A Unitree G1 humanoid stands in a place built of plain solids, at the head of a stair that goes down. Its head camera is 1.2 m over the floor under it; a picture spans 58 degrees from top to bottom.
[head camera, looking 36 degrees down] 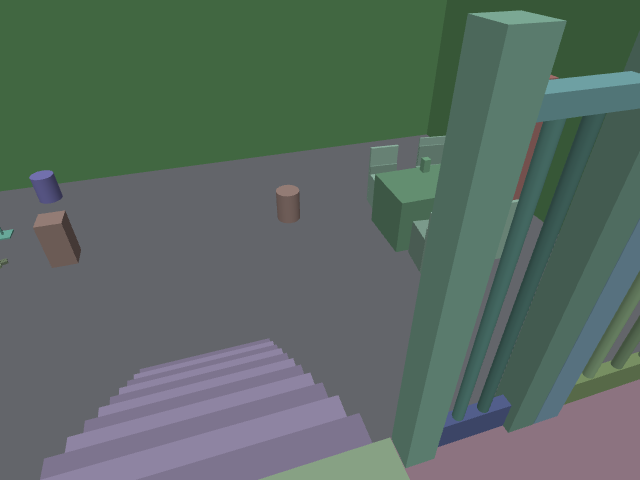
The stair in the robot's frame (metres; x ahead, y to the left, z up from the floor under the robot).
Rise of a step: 0.19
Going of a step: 0.21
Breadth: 1.20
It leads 18 degrees to the left of straight ahead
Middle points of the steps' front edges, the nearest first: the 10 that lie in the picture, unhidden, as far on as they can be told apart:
0.69 0.43 -0.19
0.89 0.49 -0.37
1.09 0.56 -0.56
1.29 0.62 -0.75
1.48 0.68 -0.93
1.68 0.75 -1.12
1.88 0.81 -1.31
2.08 0.87 -1.49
2.27 0.94 -1.68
2.47 1.00 -1.87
